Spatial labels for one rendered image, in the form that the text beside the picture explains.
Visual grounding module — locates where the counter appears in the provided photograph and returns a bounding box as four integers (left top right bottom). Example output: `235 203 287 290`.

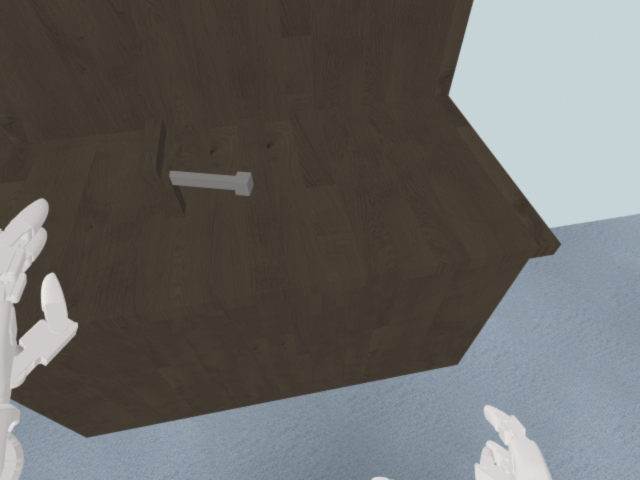
0 0 561 438

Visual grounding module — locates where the tap lever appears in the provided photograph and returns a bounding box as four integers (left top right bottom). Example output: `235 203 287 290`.
169 171 254 196

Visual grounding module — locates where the right robot hand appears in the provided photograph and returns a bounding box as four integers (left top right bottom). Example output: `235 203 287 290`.
475 405 552 480

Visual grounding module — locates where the left robot hand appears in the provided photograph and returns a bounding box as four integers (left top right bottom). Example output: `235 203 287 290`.
0 198 78 404

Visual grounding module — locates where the left robot forearm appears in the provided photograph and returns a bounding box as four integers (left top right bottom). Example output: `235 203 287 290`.
0 404 24 480

